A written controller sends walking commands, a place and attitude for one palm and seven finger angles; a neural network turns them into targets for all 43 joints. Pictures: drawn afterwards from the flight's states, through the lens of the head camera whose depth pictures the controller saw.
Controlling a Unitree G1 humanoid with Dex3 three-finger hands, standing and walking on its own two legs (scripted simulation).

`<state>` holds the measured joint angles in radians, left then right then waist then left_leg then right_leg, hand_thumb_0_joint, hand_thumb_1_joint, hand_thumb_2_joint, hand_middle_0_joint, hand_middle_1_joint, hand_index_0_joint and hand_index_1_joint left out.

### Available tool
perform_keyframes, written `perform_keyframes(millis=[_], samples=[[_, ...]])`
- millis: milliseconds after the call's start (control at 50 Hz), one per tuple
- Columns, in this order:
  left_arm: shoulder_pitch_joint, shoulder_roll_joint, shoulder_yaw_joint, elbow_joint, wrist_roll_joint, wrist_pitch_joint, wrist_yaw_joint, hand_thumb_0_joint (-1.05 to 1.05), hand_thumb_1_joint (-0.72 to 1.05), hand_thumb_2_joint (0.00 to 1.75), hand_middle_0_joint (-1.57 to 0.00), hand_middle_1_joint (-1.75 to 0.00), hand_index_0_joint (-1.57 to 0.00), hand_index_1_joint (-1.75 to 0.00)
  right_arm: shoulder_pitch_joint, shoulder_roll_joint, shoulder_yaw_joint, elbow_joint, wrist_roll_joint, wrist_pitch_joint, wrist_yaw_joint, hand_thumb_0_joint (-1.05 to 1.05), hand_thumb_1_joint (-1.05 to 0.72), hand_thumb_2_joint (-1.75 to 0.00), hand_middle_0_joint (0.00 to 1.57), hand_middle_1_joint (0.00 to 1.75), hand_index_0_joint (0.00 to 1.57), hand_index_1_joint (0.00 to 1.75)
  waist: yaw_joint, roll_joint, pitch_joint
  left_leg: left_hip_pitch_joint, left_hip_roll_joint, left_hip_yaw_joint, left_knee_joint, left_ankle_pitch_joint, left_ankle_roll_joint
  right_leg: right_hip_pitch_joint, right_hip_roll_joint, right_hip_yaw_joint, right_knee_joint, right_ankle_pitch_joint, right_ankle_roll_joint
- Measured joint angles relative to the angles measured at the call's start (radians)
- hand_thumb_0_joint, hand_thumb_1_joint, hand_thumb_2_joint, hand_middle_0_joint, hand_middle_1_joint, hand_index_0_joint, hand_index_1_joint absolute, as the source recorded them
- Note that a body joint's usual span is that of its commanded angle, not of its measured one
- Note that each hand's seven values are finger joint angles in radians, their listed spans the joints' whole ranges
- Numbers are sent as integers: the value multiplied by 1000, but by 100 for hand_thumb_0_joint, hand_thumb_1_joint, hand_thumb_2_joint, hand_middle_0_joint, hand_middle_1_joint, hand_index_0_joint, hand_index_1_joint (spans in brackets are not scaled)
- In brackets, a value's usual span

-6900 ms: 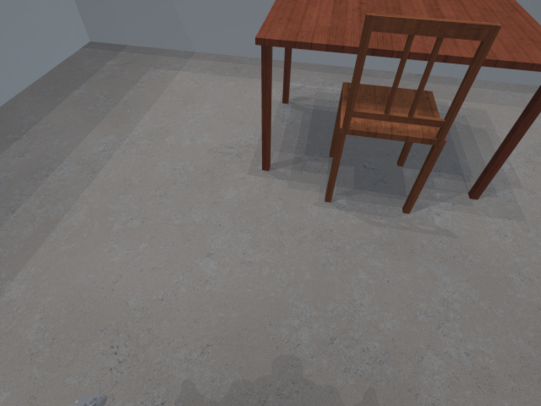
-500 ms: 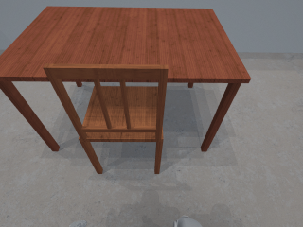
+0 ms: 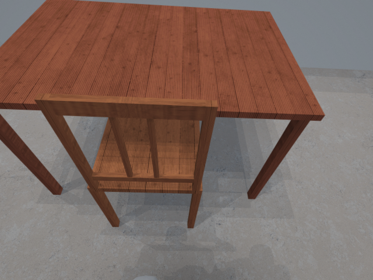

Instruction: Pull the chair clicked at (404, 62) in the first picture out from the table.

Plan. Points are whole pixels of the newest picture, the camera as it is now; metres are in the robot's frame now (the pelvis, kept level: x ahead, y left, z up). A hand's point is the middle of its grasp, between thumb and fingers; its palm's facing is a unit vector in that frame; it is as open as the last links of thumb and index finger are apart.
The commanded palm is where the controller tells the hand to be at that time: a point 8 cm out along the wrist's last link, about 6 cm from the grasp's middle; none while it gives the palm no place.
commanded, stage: come to a stop and stand still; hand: left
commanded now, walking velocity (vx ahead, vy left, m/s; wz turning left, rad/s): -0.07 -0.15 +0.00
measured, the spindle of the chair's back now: (122, 150) +0.45 +0.22 -0.07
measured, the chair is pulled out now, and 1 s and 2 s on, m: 0.00 0.00 0.00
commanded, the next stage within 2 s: look again from close up in 1.36 s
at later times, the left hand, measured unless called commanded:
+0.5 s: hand out of the picture -0.04 +0.13 -0.16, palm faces +0.01 -0.97 -0.22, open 7.4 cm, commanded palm none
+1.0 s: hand out of the picture -0.03 +0.10 -0.17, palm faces +0.04 -0.99 -0.16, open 7.4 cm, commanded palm none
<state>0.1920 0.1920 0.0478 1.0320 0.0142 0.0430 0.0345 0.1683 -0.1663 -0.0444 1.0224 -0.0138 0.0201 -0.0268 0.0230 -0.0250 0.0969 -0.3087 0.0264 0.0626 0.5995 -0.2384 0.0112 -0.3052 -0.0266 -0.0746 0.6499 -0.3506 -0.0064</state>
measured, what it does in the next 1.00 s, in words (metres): steps on the spot: right foot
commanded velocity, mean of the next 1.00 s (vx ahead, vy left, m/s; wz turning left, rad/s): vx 0.00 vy -0.02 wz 0.00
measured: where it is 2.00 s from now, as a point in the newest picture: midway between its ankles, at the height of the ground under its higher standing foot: outside the picture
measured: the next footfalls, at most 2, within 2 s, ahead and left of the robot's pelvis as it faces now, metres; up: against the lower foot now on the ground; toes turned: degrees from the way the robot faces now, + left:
right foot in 0.36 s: -0.05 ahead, -0.15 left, +0.00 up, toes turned -2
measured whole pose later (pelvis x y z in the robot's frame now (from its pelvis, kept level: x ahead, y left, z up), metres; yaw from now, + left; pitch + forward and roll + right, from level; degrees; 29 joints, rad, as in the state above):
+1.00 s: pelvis -0.02 -0.05 +0.01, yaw -1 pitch -1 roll +0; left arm 0.29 0.11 0.01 1.14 0.00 0.00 0.03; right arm 0.31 -0.10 -0.01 1.17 -0.01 0.01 -0.04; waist -0.01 0.01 0.05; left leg -0.24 0.07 -0.01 0.45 -0.18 -0.06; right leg -0.06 0.02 -0.05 0.43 -0.34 -0.03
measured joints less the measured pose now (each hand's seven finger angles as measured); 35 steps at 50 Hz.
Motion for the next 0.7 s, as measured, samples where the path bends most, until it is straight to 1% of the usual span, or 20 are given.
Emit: perform_keyframes(millis=[20, 40, 60, 100, 120, 160, 220, 280, 300, 340, 360, 400, 440, 500, 540, 580, 700], samples=[[1, 6, 1, 0, -1, 7, 2, 0, 91, 89, -20, -30, -20, -30, -4, 6, 5, -7, -2, -2, -2, 1, -92, -89, 19, 30, 19, 29, 2, -7, -2, 2, -1, 4, -8, -9, 12, -22, 10, 23, 75, -77, 4], [1, 10, 2, 1, -1, 12, 3, 1, 91, 89, -20, -30, -20, -30, -8, 10, 10, -13, -5, -3, -5, 1, -92, -89, 19, 30, 19, 29, 1, -8, -3, 4, 0, 3, -22, -8, 19, -43, 23, 44, 155, -124, 7], [2, 14, 4, 1, 0, 14, 3, 1, 91, 89, -20, -30, -20, -30, -13, 15, 14, -17, -7, -3, -8, 1, -92, -89, 19, 30, 19, 29, 1, -9, -5, 7, 2, 1, -39, 0, 23, -62, 34, 60, 229, -142, 11], [8, 21, 7, -1, 1, 12, 1, 1, 91, 89, -20, -30, -20, -30, -24, 24, 20, -23, -7, -2, -10, 1, -91, -89, 19, 30, 19, 29, 4, -11, -9, 11, 4, 1, -78, 27, 21, -82, 44, 80, 337, -133, 22], [12, 24, 7, -1, 1, 12, -1, 1, 91, 89, -20, -30, -19, -30, -30, 27, 21, -26, -6, -2, -12, 1, -91, -89, 19, 30, 19, 29, 5, -12, -12, 13, 5, 3, -96, 40, 21, -83, 43, 85, 363, -125, 27], [22, 28, 8, -1, 2, 15, -4, 1, 91, 89, -20, -30, -19, -30, -40, 31, 21, -32, -5, -4, -12, 1, -91, -89, 20, 30, 20, 29, 5, -11, -18, 13, 7, 6, -124, 62, 20, -70, 36, 89, 366, -121, 37], [33, 28, 4, 3, 3, 22, -9, 1, 91, 89, -20, -30, -19, -30, -47, 32, 17, -38, -4, -4, -8, 0, -91, -89, 20, 30, 20, 29, -3, -1, -26, 10, 14, 9, -150, 87, 15, -18, 18, 80, 277, -141, 43], [37, 21, -5, 11, 2, 21, -12, 1, 91, 89, -20, -30, -19, -30, -41, 26, 12, -33, -6, -3, -1, 0, -91, -89, 20, 30, 20, 30, -16, 16, -33, 3, 19, 6, -163, 107, 5, 51, 6, 65, 122, -145, 36], [39, 18, -8, 13, 1, 17, -12, 1, 91, 89, -20, -30, -19, -30, -36, 23, 9, -28, -6, -1, 1, 0, -91, -89, 20, 30, 20, 30, -19, 20, -37, -1, 20, 6, -164, 113, 0, 76, 3, 61, 60, -123, 33], [46, 12, -14, 16, 1, 4, -12, 1, 91, 89, -20, -30, -19, -30, -18, 17, 4, -15, -1, 2, 5, 0, -90, -89, 20, 30, 20, 30, -21, 23, -46, -12, 15, 6, -151, 117, -13, 139, -4, 50, -101, -31, 26], [50, 9, -17, 20, 3, -5, -10, 1, 91, 89, -20, -30, -19, -30, -9, 14, 1, -7, 2, 5, 7, 0, -90, -89, 20, 30, 20, 30, -21, 23, -50, -21, 13, 9, -136, 114, -21, 162, -7, 52, -162, 2, 16], [57, -17, -27, 39, 3, -12, -8, 1, 91, 89, -20, -30, -19, -30, 12, -5, -8, 16, 7, 14, 6, 0, -91, -89, 20, 30, 20, 29, -30, 61, -52, -12, 25, -14, -125, 84, -33, 176, 12, 38, -166, 19, 2], [78, -34, -36, 51, 2, -19, -9, 1, 91, 89, -20, -30, -19, -30, 42, -19, -7, 39, 3, 25, 8, 0, -92, -89, 20, 30, 20, 29, -33, 70, -71, 0, 22, -28, -131, 35, -35, 187, 17, 36, -181, 28, -7], [98, -55, -45, 71, -4, -24, -11, 1, 90, 89, -20, -30, -19, -30, 86, -33, 4, 69, 0, 16, 8, 0, -92, -89, 20, 30, 19, 29, -38, 80, -86, 40, 31, -57, -161, 81, -34, 198, 38, 37, -195, 37, -19], [95, -65, -47, 83, -7, -25, -12, 1, 90, 89, -20, -30, -20, -30, 112, -32, 10, 93, 1, 10, 5, 0, -92, -89, 19, 30, 19, 29, -47, 79, -80, 47, 38, -73, -170, 123, -56, 205, 47, 28, -192, 33, -25], [93, -73, -48, 91, -7, -24, -10, 1, 90, 89, -20, -30, -20, -30, 136, -26, 15, 115, 0, 13, 4, 0, -91, -89, 19, 30, 19, 29, -48, 71, -73, 52, 43, -77, -166, 114, -70, 213, 53, 24, -194, 31, -30], [96, -83, -45, 107, -11, -27, -12, 1, 91, 89, -20, -30, -20, -30, 190, 5, 27, 155, -1, 14, -2, 1, -91, -89, 19, 30, 19, 29, -50, 53, -54, 54, 54, -83, -163, 101, -79, 222, 65, 20, -205, 32, -40]])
